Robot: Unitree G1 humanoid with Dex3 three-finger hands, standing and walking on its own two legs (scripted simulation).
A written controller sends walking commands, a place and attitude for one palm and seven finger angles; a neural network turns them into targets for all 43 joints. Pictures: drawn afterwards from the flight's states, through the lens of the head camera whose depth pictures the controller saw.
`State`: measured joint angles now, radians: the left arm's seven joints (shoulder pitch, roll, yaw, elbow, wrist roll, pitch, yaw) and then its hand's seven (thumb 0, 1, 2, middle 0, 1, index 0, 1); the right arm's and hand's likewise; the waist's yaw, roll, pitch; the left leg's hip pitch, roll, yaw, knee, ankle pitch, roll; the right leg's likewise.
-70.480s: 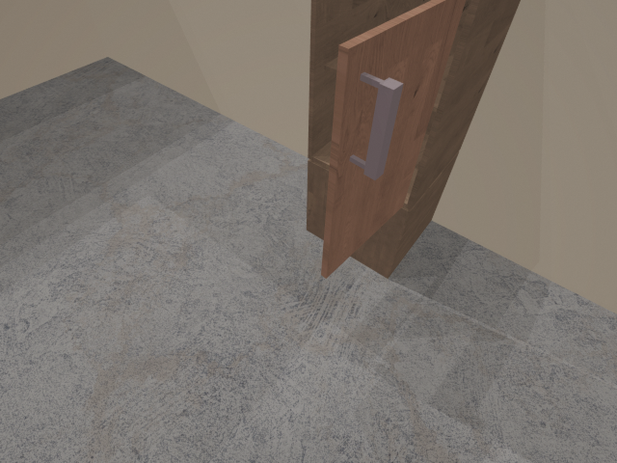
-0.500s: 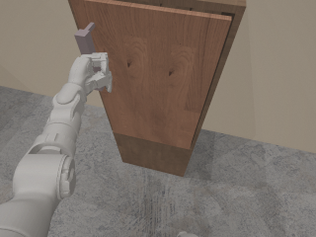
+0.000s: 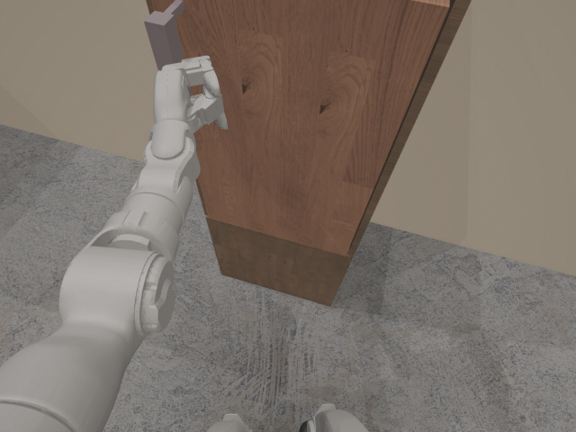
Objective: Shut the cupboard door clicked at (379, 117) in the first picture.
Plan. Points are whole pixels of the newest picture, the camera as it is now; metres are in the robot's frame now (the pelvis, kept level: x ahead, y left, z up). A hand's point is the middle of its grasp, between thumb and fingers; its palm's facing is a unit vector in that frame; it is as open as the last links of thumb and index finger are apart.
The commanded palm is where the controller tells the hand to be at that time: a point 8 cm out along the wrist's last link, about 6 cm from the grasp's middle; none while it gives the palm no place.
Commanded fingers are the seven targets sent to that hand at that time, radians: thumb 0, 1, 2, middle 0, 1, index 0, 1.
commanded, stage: pull the fist back off the door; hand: left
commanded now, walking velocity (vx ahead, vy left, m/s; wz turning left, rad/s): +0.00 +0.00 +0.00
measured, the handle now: (182, 73) +0.59 +0.12 +0.14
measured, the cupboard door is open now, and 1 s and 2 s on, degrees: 0 0 0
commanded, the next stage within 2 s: draw the hand back to the body in 0.68 s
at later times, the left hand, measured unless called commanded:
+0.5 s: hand (215, 137) +0.47 +0.07 +0.13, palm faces -0.05 -1.00 +0.00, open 3.1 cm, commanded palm +0.44 +0.11 +0.15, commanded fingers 0.00 0.90 0.90 -1.30 -1.50 -1.30 -1.50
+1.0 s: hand (191, 152) +0.41 +0.09 +0.17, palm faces -0.06 -1.00 -0.03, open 3.1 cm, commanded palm +0.38 +0.15 +0.16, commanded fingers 0.00 0.90 0.90 -1.30 -1.50 -1.30 -1.50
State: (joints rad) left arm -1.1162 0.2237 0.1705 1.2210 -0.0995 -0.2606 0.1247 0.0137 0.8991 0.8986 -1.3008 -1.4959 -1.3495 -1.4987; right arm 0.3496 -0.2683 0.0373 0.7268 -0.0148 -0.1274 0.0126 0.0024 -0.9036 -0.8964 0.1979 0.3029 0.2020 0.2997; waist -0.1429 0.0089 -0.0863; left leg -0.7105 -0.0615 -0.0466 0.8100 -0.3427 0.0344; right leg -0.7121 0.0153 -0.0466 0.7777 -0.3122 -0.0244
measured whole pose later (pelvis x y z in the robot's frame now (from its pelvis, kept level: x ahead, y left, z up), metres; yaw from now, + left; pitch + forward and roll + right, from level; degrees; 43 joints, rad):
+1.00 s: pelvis +0.03 -0.01 +0.02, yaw -3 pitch +2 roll +0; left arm -0.39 0.17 0.10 0.43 -0.16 -0.06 -0.05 0.01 0.90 0.90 -1.30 -1.50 -1.30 -1.50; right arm 0.23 -0.22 0.06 0.57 0.05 -0.01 -0.03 0.00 -0.90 -0.90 0.20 0.30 0.20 0.30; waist -0.01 0.04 -0.08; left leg -0.32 -0.03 -0.01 0.62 -0.34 0.02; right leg -0.35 0.05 0.00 0.62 -0.31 -0.04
